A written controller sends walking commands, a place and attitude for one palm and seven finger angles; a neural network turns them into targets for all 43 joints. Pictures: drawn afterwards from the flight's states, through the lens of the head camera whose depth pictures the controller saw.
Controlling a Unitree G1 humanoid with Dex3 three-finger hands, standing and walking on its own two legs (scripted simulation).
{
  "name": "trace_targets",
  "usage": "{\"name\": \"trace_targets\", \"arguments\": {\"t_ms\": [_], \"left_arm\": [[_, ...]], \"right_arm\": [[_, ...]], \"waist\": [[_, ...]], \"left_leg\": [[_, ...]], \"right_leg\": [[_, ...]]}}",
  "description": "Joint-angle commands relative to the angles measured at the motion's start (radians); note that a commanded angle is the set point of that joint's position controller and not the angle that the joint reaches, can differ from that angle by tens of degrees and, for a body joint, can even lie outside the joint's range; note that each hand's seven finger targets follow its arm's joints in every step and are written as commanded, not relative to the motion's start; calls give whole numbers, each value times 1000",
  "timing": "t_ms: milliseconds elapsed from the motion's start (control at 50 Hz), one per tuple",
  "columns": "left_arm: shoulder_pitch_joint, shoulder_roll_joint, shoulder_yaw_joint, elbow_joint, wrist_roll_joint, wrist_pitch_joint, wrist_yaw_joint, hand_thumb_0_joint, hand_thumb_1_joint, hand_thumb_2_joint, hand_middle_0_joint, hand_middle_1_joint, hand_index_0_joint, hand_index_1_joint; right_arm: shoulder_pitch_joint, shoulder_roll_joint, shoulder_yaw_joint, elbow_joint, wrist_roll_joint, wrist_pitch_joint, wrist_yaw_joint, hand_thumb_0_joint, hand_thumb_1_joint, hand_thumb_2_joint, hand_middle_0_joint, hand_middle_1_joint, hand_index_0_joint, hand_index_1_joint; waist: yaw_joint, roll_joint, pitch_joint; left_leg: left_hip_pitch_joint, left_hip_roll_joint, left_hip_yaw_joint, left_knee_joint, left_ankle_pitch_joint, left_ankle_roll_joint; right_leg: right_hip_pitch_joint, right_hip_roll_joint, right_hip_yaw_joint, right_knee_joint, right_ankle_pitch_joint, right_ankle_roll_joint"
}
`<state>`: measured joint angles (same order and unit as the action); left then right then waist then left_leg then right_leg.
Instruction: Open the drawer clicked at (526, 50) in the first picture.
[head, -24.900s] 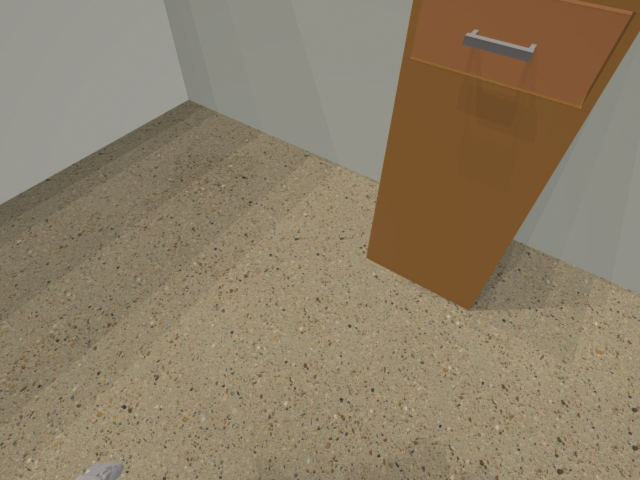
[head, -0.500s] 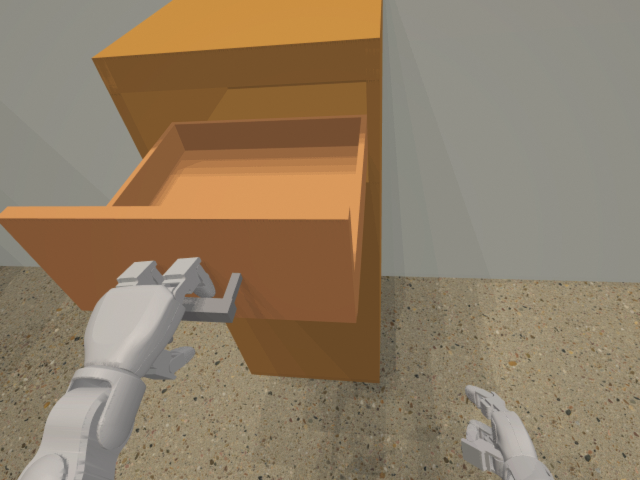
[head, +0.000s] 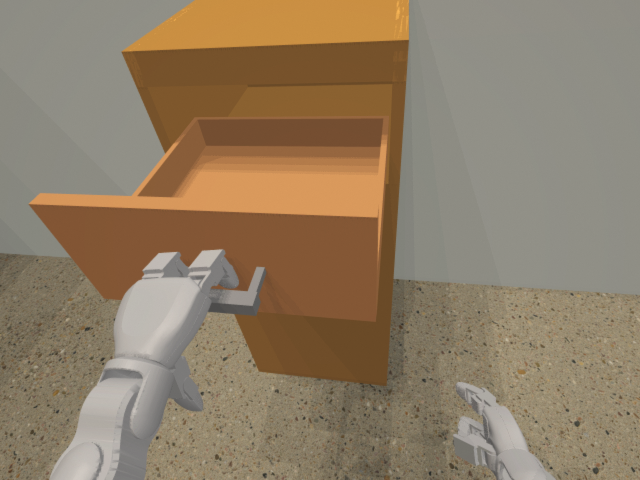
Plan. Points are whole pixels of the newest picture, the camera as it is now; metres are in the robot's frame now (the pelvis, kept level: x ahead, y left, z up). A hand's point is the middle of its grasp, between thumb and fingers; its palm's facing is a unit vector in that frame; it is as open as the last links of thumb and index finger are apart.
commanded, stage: lift the hand off the handle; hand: left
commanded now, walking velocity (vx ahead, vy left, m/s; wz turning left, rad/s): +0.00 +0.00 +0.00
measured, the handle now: (203, 285) +0.28 +0.18 +0.14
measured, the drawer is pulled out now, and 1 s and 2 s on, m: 0.30 0.29 0.29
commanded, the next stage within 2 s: draw the hand back to the body in 1.34 s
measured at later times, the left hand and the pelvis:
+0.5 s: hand (186, 304) +0.24 +0.18 +0.16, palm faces +0.14 -0.11 -0.98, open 13.6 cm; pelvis -0.01 -0.01 +0.00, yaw +0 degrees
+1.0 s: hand (165, 256) +0.25 +0.19 +0.22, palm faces +0.21 -0.07 -0.98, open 13.5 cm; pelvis -0.02 -0.01 +0.00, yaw +1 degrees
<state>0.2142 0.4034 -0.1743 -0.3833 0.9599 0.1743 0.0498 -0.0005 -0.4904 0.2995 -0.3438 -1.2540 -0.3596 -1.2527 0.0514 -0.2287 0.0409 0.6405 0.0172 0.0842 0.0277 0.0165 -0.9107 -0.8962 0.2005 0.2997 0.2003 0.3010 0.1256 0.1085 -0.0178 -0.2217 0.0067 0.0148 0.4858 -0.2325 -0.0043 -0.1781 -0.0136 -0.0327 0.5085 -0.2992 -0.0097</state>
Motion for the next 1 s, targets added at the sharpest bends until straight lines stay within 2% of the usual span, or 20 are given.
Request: {"name": "trace_targets", "arguments": {"t_ms": [0, 40, 80, 120, 180, 240, 280, 320, 420, 480, 520, 580, 640, 680, 720, 780, 820, 880, 920, 980], "left_arm": [[-267, 130, 75, -134, 25, 1, 6, 0, -500, 300, -300, -1200, -300, -1200], [-268, 133, 80, -139, 3, -1, -4, 0, -500, 300, -300, -1200, -300, -1200], [-325, 254, 185, -206, -20, -12, -1, 0, -500, 300, -300, -1200, -300, -1200], [-296, 180, 129, -177, -27, -20, -14, 0, -500, 300, -300, -1200, -300, -1200], [-326, 281, 229, -271, -73, -49, -14, 0, -500, 300, -300, -1200, -300, -1200], [-305, 207, 178, -203, -73, -47, -19, 0, -500, 300, -300, -1200, -300, -1200], [-338, 300, 265, -241, -92, -43, -20, 0, -500, 300, -300, -1200, -300, -1200], [-331, 226, 194, -193, -82, -30, -33, 0, -500, 300, -300, -1200, -300, -1200], [-463, 235, 170, -217, -93, -21, -60, 0, -500, 300, -300, -1200, -300, -1200], [-504, 369, 287, -302, -114, -39, -64, 0, -500, 300, -300, -1200, -300, -1200], [-455, 288, 229, -227, -120, -35, -78, 0, -500, 300, -300, -1200, -300, -1200], [-524, 375, 305, -261, -147, -23, -89, 0, -500, 300, -300, -1200, -300, -1200], [-533, 302, 235, -209, -139, -1, -113, 0, -500, 300, -300, -1200, -300, -1200], [-603, 405, 318, -268, -163, -7, -115, 0, -500, 300, -300, -1200, -300, -1200], [-602, 352, 276, -194, -159, -5, -126, 0, -500, 300, -300, -1200, -300, -1200], [-708, 464, 364, -250, -180, -16, -132, 0, -500, 300, -300, -1200, -300, -1200], [-691, 396, 314, -215, -181, -21, -139, 0, -500, 300, -300, -1200, -300, -1200], [-738, 491, 400, -271, -210, -27, -141, 0, -500, 300, -300, -1200, -300, -1200], [-716, 383, 308, -180, -208, -8, -155, 0, -500, 300, -300, -1200, -300, -1200], [-823, 450, 337, -223, -213, 20, -172, 0, -500, 300, -300, -1200, -300, -1200]], "right_arm": [[-206, -64, -11, -184, -1, -53, -10, 0, -900, -900, 200, 300, 200, 300], [-198, -71, -21, -172, 2, -43, -14, 0, -900, -900, 200, 300, 200, 300], [-218, -80, -21, -179, 6, -51, -22, 0, -900, -900, 200, 300, 200, 300], [-216, -60, -16, -173, 4, -56, -19, 0, -900, -900, 200, 300, 200, 300], [-222, -76, -21, -188, 9, -74, -22, 0, -900, -900, 200, 300, 200, 300], [-209, -67, -19, -174, 4, -78, -12, 0, -900, -900, 200, 300, 200, 300], [-225, -81, -22, -181, 13, -84, -13, 0, -900, -900, 200, 300, 200, 300], [-226, -65, -18, -170, 12, -79, -5, 0, -900, -900, 200, 300, 200, 300], [-240, -69, -16, -175, 20, -86, -6, 0, -900, -900, 200, 300, 200, 300], [-250, -86, -19, -189, 22, -102, -12, 0, -900, -900, 200, 300, 200, 300], [-241, -65, -15, -175, 20, -99, -7, 0, -900, -900, 200, 300, 200, 300], [-257, -88, -16, -180, 30, -99, -5, 0, -900, -900, 200, 300, 200, 300], [-255, -83, -9, -178, 26, -87, 2, 0, -900, -900, 200, 300, 200, 300], [-273, -91, -10, -186, 33, -98, -4, 0, -900, -900, 200, 300, 200, 300], [-258, -72, -6, -172, 29, -95, -2, 0, -900, -900, 200, 300, 200, 300], [-267, -95, -8, -178, 33, -104, -10, 0, -900, -900, 200, 300, 200, 300], [-257, -74, -5, -173, 30, -107, -5, 0, -900, -900, 200, 300, 200, 300], [-269, -96, -11, -180, 36, -111, -5, 0, -900, -900, 200, 300, 200, 300], [-256, -75, -6, -167, 37, -107, 3, 0, -900, -900, 200, 300, 200, 300], [-289, -98, -7, -185, 47, -107, 3, 0, -900, -900, 200, 300, 200, 300]], "waist": [[-22, -84, -165], [-32, -86, -136], [-22, -36, -177], [-31, -63, -157], [-18, -22, -188], [-22, -58, -139], [-12, -44, -162], [-25, -70, -135], [-34, -60, -150], [-13, -28, -215], [-24, -72, -164], [-15, -27, -176], [-20, -54, -154], [-15, -24, -190], [-23, -73, -170], [-16, -31, -207], [-19, -53, -213], [-8, -4, -238], [-24, -43, -194], [-13, -17, -204]], "left_leg": [[79, -29, 24, -62, 166, 21], [85, -28, 22, -73, 165, 22], [101, -26, 18, -70, 166, 20], [97, -29, 18, -77, 185, 21], [116, -28, 18, -72, 185, 19], [94, -32, 24, -86, 178, 16], [104, -27, 21, -84, 176, 14], [93, -31, 27, -91, 176, 14], [110, -32, 22, -105, 149, 16], [135, -32, 21, -91, 163, 17], [117, -36, 24, -95, 173, 17], [118, -30, 24, -97, 159, 10], [103, -36, 28, -108, 161, 11], [120, -29, 24, -102, 154, 10], [105, -34, 24, -104, 154, 12], [119, -30, 22, -96, 142, 9], [116, -36, 20, -95, 171, 11], [117, -31, 18, -89, 171, 4], [102, -33, 21, -96, 167, 5], [97, -27, 15, -99, 139, 0]], "right_leg": [[-10, 38, -9, -89, 132, -7], [-11, 39, -10, -105, 146, -2], [32, 40, 6, -102, 164, -7], [17, 38, -4, -109, 161, -3], [44, 40, 3, -110, 180, -3], [15, 37, -9, -128, 155, 4], [43, 38, 6, -127, 166, 0], [22, 33, -1, -137, 145, 5], [18, 32, 1, -148, 106, 6], [66, 27, 20, -140, 147, 3], [41, 25, 10, -151, 145, 9], [51, 26, 20, -150, 145, 6], [36, 26, 8, -155, 141, 12], [54, 24, 19, -148, 139, 7], [42, 23, 13, -157, 123, 12], [57, 16, 33, -157, 121, 8], [56, 18, 18, -151, 142, 10], [74, 12, 28, -139, 158, 3], [36, 18, 11, -146, 140, 11], [37, 11, 24, -136, 121, 2]]}}
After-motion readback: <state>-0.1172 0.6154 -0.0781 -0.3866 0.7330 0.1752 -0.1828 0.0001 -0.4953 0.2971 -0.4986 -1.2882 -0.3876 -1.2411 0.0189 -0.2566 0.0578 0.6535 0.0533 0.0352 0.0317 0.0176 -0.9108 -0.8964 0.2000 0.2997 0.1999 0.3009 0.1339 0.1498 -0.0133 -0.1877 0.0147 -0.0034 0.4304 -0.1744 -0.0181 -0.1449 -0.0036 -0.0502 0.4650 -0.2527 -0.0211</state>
